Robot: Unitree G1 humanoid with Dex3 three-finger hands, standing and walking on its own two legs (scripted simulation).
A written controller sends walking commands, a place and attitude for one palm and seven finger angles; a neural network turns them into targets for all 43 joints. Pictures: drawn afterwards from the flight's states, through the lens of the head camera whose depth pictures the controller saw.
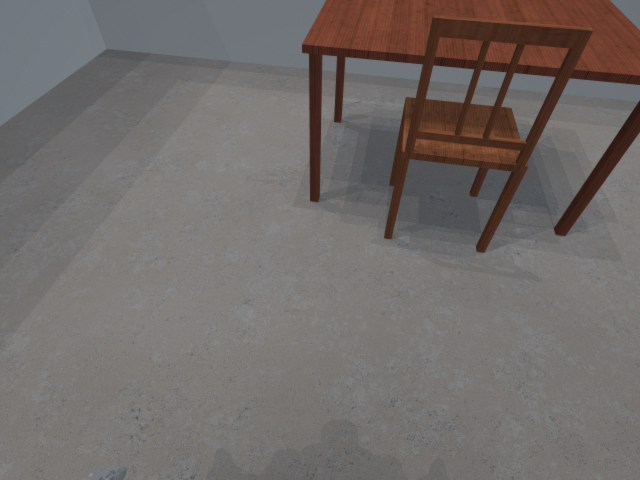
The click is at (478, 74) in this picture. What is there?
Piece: chair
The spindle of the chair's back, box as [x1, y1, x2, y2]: [455, 41, 489, 135]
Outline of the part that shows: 489,41 483,41 455,130 455,134 459,135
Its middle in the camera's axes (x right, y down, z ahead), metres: +0.45 -0.44 +1.17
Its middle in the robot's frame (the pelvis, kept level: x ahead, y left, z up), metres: +1.19 -0.39 -0.08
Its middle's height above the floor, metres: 0.69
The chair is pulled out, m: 0.00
